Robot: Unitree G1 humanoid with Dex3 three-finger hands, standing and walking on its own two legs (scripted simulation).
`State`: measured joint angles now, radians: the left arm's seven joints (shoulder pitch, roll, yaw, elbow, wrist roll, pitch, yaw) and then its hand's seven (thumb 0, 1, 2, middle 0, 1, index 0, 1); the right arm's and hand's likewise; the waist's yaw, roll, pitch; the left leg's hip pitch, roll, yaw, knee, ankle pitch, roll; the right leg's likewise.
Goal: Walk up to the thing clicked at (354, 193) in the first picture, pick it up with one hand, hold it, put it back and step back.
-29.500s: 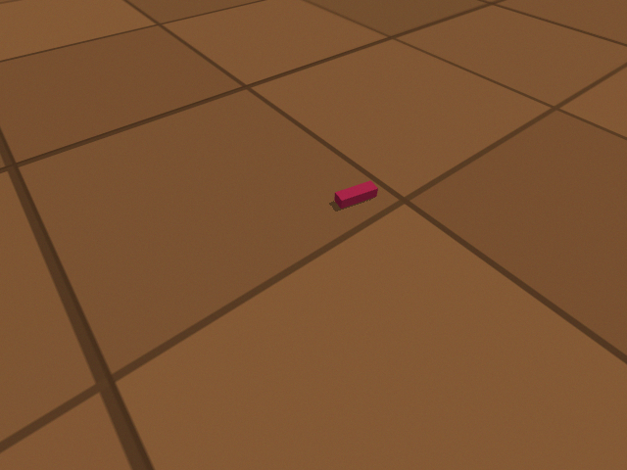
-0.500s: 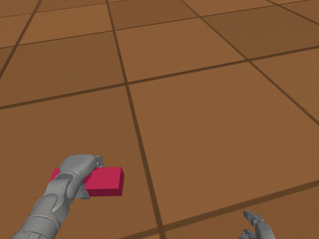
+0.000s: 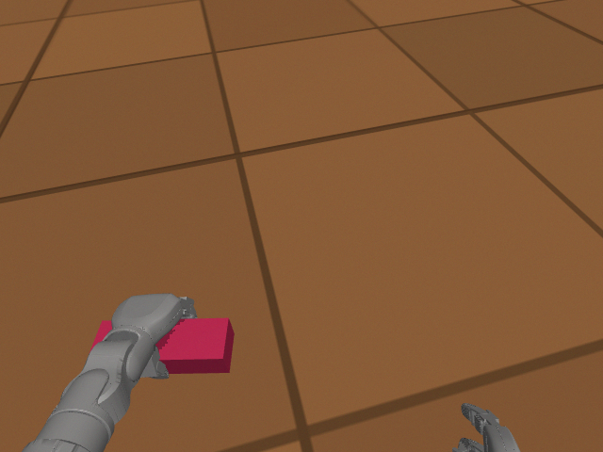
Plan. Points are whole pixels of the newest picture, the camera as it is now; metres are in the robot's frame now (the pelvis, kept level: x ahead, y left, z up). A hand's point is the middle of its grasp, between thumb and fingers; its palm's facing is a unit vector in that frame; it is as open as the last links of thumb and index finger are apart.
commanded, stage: crouch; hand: left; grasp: from above
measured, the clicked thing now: (165, 346) +0.30 +0.23 -0.06
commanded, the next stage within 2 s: none
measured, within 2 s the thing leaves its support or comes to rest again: neither
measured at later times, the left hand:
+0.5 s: hand (172, 361) +0.30 +0.23 -0.12, palm faces -0.44 +0.03 -0.90, open 9.6 cm
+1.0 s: hand (205, 377) +0.36 +0.25 -0.37, palm faces -0.45 +0.03 -0.89, open 9.5 cm
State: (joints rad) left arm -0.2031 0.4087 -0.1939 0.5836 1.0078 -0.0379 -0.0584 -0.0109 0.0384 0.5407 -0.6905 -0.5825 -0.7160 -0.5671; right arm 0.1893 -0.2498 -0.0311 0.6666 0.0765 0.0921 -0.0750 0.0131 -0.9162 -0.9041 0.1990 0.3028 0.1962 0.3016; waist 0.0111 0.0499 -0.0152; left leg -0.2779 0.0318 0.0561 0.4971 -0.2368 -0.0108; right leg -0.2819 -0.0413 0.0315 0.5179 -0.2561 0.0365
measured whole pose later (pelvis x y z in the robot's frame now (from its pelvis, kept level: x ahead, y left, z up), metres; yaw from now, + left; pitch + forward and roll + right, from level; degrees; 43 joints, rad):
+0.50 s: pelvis -0.01 +0.00 -0.04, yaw +1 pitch +11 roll +0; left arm -0.37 0.38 -0.17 0.93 1.15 -0.11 0.22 -0.01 0.04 0.52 -0.69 -0.60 -0.72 -0.58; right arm 0.20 -0.26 -0.06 0.68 0.02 0.10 -0.03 0.01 -0.91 -0.90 0.20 0.30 0.20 0.30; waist -0.03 0.01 -0.08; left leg -0.67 0.04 0.02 0.84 -0.36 -0.02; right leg -0.65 -0.04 0.01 0.84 -0.38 0.04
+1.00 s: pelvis -0.06 +0.01 -0.24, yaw +0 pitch +34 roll -4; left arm -0.74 0.49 -0.03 1.24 1.20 -0.11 0.33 -0.01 0.05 0.52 -0.69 -0.57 -0.72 -0.55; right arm 0.23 -0.23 -0.05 0.75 -0.06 -0.01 0.00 0.01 -0.90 -0.90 0.20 0.30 0.20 0.30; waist -0.15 0.06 -0.20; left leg -1.74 0.04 -0.04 1.75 -0.60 0.01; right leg -1.68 -0.03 0.01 1.71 -0.62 0.05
